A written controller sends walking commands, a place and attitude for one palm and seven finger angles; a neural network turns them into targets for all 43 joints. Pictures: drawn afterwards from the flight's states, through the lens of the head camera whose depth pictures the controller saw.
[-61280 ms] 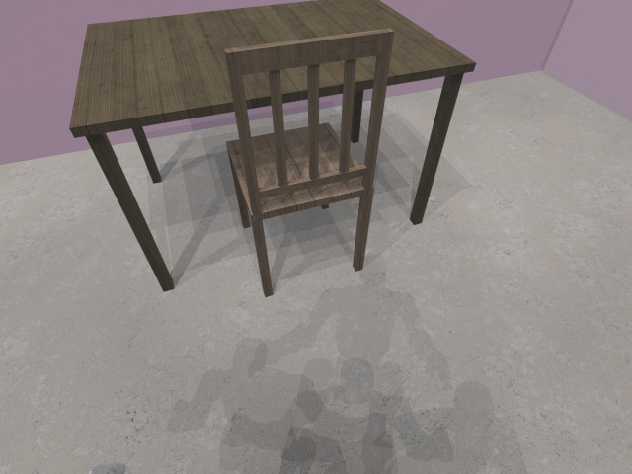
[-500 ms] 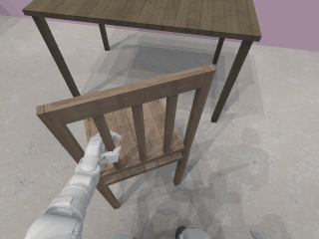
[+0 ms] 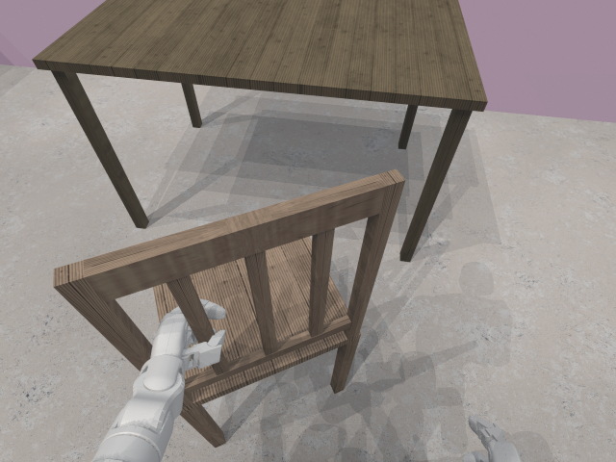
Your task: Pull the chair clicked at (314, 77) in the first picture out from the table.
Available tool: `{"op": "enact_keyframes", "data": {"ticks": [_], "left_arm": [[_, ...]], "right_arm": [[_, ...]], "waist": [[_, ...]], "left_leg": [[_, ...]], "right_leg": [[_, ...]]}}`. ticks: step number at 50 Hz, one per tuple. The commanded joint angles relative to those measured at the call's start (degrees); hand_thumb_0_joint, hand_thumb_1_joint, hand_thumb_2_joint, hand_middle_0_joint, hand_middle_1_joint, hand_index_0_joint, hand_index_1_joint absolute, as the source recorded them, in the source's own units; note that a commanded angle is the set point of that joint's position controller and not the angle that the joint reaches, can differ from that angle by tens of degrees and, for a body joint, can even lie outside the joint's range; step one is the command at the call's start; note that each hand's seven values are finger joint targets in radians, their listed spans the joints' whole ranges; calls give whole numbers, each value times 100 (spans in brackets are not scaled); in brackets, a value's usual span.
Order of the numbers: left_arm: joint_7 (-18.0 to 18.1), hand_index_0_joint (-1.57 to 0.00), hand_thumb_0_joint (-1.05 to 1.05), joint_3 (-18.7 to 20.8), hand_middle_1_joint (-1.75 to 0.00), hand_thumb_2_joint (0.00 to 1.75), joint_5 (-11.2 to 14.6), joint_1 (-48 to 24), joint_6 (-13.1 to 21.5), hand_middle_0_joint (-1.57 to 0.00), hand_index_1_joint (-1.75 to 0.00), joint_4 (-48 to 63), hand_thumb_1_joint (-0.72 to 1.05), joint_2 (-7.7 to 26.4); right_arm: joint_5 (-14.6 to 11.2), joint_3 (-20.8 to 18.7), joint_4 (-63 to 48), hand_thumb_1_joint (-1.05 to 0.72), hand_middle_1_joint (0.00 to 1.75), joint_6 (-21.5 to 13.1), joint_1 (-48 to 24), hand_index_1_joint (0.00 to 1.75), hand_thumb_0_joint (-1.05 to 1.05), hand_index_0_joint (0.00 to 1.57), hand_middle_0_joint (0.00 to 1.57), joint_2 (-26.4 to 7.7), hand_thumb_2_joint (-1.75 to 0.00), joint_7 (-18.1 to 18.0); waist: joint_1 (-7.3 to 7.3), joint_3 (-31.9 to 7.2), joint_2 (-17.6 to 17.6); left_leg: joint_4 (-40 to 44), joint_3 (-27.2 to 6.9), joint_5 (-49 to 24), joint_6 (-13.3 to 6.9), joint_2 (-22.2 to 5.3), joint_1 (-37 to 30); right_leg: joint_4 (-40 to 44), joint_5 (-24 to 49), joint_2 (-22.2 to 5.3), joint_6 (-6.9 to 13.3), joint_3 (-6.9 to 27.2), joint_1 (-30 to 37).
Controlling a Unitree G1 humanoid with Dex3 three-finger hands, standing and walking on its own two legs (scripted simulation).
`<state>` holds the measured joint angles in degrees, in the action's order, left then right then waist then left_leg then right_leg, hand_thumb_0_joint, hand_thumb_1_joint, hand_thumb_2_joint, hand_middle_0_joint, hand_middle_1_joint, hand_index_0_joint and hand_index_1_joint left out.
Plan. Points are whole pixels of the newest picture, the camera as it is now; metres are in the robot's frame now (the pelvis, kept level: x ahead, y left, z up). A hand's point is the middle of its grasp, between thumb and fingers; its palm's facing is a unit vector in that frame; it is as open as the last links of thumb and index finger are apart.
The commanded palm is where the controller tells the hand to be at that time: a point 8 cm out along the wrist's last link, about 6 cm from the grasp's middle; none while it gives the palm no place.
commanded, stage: stop walking, hand still on the chair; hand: left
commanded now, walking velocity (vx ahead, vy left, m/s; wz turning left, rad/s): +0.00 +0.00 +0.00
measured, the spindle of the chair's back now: (263, 309) +0.35 +0.08 -0.08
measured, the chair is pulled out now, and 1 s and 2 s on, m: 0.51 0.51 0.51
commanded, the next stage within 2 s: open the thumb and straighten the fingers in 0.46 s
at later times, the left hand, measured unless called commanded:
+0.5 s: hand (212, 346) +0.28 +0.15 -0.07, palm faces +0.03 -0.98 -0.21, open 5.7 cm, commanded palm +0.26 +0.20 -0.05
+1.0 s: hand (209, 339) +0.30 +0.16 -0.07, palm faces +0.02 -0.98 -0.21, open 13.1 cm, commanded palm +0.28 +0.21 -0.05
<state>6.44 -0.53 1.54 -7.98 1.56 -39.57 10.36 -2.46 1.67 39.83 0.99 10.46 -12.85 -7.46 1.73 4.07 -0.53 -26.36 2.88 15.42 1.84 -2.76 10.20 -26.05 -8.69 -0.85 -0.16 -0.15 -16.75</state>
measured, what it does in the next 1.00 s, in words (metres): stands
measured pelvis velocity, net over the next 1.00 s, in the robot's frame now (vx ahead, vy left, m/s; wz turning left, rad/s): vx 0.02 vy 0.01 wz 0.06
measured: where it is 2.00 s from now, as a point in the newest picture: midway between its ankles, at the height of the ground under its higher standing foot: outside the picture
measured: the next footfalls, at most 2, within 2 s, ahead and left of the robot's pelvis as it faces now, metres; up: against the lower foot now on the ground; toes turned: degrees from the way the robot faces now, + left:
none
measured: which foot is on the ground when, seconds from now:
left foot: down 0.00-1.00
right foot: down 0.00-1.00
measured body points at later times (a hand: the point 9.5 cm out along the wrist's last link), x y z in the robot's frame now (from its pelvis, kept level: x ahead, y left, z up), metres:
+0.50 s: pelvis +0.02 +0.01 +0.00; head +0.04 +0.01 +0.45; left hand +0.28 +0.20 -0.05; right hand +0.16 -0.23 -0.11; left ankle -0.02 +0.14 -0.74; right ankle +0.06 -0.12 -0.74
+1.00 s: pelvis +0.02 +0.01 -0.03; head +0.05 -0.01 +0.42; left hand +0.29 +0.21 -0.05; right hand +0.17 -0.25 -0.13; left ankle -0.02 +0.14 -0.74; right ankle +0.06 -0.12 -0.74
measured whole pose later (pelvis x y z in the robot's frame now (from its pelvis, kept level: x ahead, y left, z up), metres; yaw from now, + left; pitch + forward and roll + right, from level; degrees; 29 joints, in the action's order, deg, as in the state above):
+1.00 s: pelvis +0.02 +0.01 -0.03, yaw +4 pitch +8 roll +0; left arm 2.4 -1.2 2.6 -2.6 -8.8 -23.2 11.1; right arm -2.1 0.7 34.8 -2.6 13.3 -16.1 -2.4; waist 3.1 -4.5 2.3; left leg -43.8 -0.5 24.1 1.2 -1.2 28.0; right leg -43.3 -18.3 -3.2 -0.7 -2.7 -33.2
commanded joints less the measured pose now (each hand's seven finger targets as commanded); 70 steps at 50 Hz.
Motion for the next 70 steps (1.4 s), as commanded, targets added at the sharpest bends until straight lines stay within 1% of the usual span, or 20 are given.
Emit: {"op": "enact_keyframes", "data": {"ticks": [1,14,20,28,29,30,31,32,33,35,36,38,39,40,44,48,49,52,58,70], "left_arm": [[37,-50,0,275,-145,90,-31,-1309,361,-50,-145,1483,90,923],[48,-50,0,152,-145,90,-47,-1021,347,-50,-145,1644,90,722],[28,-50,0,112,-145,90,-38,-884,382,-50,-145,1847,90,688],[41,-50,0,91,-145,90,-21,-587,380,-50,-145,1623,90,630],[-86,-50,0,-464,-145,84,35,-180,45,-50,-145,882,78,35],[-128,-50,0,2,-145,78,64,-716,85,-50,-145,1578,66,547],[-143,-50,0,111,-145,73,38,-485,76,-50,-145,1600,54,735],[-160,-50,0,196,-145,67,50,-464,95,-50,-145,2119,42,815],[-203,-50,0,39,-145,61,49,-469,50,-50,-145,2229,30,651],[-254,-50,0,-169,-145,49,25,-588,-44,-50,-145,2365,5,439],[-252,-50,0,-86,-145,43,46,-418,-134,-50,-145,2301,-7,505],[-265,-50,0,-17,-145,32,78,-446,-274,-50,-145,2382,-31,531],[-271,-47,0,-46,-138,26,68,-539,-354,-47,-138,2409,-43,499],[-254,-45,0,342,-130,20,59,-651,-403,-45,-130,2578,-55,929],[-340,-35,0,300,-101,20,73,-676,-656,-35,-101,2593,-55,831],[-352,-25,0,339,-73,20,76,-496,-763,-25,-73,2809,-55,772],[-363,-22,0,232,-65,20,80,-596,-781,-22,-65,2908,-55,693],[-355,-15,0,418,-43,20,116,-524,-861,-15,-43,2872,-55,835],[-452,0,0,385,0,20,97,-437,-1005,0,0,3092,-55,845],[-386,0,0,306,0,20,53,152,-1162,0,0,3590,-55,780]], "right_arm": [[5,-256,-736,-90,30,-174,-293,30,0,20,20,-674,-90,-66],[43,-225,-909,-90,30,-36,-359,30,0,20,20,-628,-90,-10],[55,-232,-944,-90,30,-34,-372,30,0,20,20,-620,-90,-3],[53,-236,-900,-90,30,-6,-339,30,0,20,20,-639,-90,-2],[-116,-279,-817,-90,30,-35,-108,30,0,20,20,-925,-90,243],[-130,-329,-906,-90,30,-74,-166,30,0,20,20,-976,-90,343],[-135,-380,-930,-90,30,-112,-153,30,0,20,20,-944,-90,396],[-102,-398,-1037,-90,30,-193,-189,30,0,20,20,-955,-90,472],[-79,-386,-1075,-90,30,-266,-198,30,0,20,20,-916,-90,516],[-46,-390,-1086,-90,30,-371,-108,30,0,20,20,-910,-90,572],[-51,-407,-1088,-90,30,-405,-59,30,0,20,20,-945,-90,582],[-37,-408,-1139,-90,30,-453,-78,30,0,20,20,-1000,-90,578],[-22,-398,-1163,-90,30,-475,-73,30,0,20,20,-1003,-90,565],[-17,-423,-1186,-90,30,-490,-46,30,0,20,20,-1056,-90,536],[-7,-381,-1244,-90,30,-543,-30,30,0,20,20,-1067,-90,455],[27,-381,-1327,-90,30,-646,45,30,0,20,20,-1045,-90,415],[25,-371,-1331,-90,30,-668,52,30,0,20,20,-1041,-90,413],[32,-371,-1334,-90,30,-700,102,30,0,20,20,-1072,-90,376],[45,-332,-1412,-90,30,-778,129,30,0,20,20,-1056,-90,342],[74,-332,-1512,-90,30,-875,239,30,0,20,20,-1037,-90,333]], "waist": [[-57,-1716,274],[-88,-1635,251],[-84,-1769,193],[-89,-1578,265],[358,-1204,-456],[192,-1393,-561],[166,-1381,-267],[56,-1729,79],[76,-1793,273],[173,-1792,259],[177,-1750,33],[151,-1845,100],[167,-1839,75],[114,-1999,98],[177,-1921,-119],[96,-2219,79],[151,-2211,80],[162,-2198,-237],[180,-2188,-133],[181,-2296,-56]], "left_leg": [[366,-442,-1532,-175,-413,-362],[479,-447,-1386,-186,-381,-347],[400,-465,-1916,-172,-422,-495],[488,-465,-1416,-168,-380,-325],[250,-331,-1072,-174,-88,508],[105,-330,-884,-197,-44,812],[0,-310,-685,-212,0,896],[-103,-305,-600,-202,84,922],[-226,-288,-605,-209,101,936],[-449,-299,-560,-217,125,1099],[-511,-357,-498,-227,118,1258],[-678,-319,-298,-238,163,1482],[-727,-333,-242,-240,172,1568],[-783,-328,-195,-249,191,1632],[-952,-330,-77,-276,219,1854],[-1109,-329,-359,-258,241,1793],[-1148,-337,-396,-253,238,1768],[-1240,-329,-338,-266,244,1936],[-1359,-329,-364,-279,268,2024],[-1536,-352,-706,-257,268,1981]], "right_leg": [[196,1725,-608,202,509,1058],[214,1395,-571,241,484,1014],[51,1957,-603,253,423,1143],[178,1460,-615,261,446,1066],[-164,975,-367,167,-159,554],[-291,831,-332,183,-139,470],[-362,624,-345,188,-120,441],[-426,461,-318,188,-113,414],[-506,399,-297,191,-113,286],[-653,307,-250,168,-163,-2],[-696,265,-224,178,-178,-37],[-847,99,-218,144,-185,-215],[-911,28,-217,131,-216,-290],[-948,-13,-216,124,-176,-245],[-1072,-162,-200,81,-218,-445],[-1254,101,-200,89,-243,-404],[-1275,129,-202,80,-255,-486],[-1303,156,-198,43,-249,-461],[-1374,210,-215,27,-243,-482],[-1547,619,-224,39,-315,-526]]}}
